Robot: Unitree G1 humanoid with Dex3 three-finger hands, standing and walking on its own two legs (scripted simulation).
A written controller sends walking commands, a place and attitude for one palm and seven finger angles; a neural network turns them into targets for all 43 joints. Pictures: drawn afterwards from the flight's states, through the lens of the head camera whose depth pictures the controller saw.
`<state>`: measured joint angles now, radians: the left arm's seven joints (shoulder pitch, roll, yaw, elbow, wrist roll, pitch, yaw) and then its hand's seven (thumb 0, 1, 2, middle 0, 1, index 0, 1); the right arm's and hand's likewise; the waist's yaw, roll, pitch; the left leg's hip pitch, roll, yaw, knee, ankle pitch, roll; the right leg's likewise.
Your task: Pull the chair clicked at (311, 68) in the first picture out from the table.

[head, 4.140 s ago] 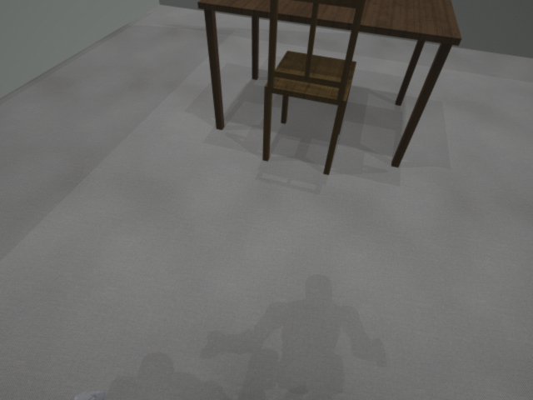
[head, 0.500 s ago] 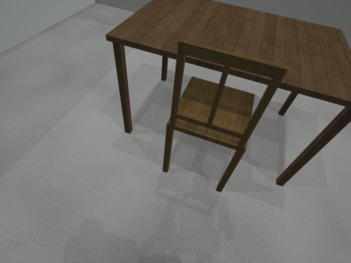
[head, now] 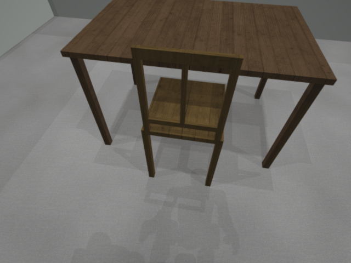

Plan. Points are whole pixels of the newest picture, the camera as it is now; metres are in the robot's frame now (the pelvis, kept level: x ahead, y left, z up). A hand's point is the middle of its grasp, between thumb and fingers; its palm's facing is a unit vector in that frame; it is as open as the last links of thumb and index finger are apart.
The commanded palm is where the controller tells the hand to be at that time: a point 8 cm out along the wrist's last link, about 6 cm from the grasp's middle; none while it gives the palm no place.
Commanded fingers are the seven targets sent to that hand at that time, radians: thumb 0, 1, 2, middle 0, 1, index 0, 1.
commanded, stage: take the last steps up to it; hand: left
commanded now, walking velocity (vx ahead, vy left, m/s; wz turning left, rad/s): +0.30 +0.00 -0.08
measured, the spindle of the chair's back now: (183, 96) +0.71 +0.01 -0.07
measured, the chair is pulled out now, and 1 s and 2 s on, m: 0.00 0.00 0.00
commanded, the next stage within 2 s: come to a stop and stand still in 0.72 s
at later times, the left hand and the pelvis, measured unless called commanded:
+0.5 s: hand (128, 253) +0.17 +0.14 -0.16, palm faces +0.03 -0.98 -0.21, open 7.2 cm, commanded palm none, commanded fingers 0.00 0.90 0.90 -0.20 -0.30 -0.20 -0.30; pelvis +0.10 -0.04 +0.00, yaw -2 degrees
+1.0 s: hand (129, 227) +0.25 +0.16 -0.18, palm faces +0.03 -0.99 -0.16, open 7.4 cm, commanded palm none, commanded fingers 0.00 0.90 0.90 -0.20 -0.30 -0.20 -0.30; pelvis +0.24 -0.01 +0.00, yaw -2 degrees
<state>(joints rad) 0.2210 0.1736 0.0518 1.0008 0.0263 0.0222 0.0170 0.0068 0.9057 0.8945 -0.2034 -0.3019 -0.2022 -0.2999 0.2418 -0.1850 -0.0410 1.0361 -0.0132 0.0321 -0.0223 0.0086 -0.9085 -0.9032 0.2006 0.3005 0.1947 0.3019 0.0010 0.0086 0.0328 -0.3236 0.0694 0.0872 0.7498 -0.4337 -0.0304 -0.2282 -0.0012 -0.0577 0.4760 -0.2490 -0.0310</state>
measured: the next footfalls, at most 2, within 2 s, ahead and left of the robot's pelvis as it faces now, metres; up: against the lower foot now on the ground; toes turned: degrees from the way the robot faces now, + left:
left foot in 0.06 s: +0.03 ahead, +0.13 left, +0.00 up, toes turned +6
right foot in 0.38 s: +0.15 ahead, -0.14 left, +0.00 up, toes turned -9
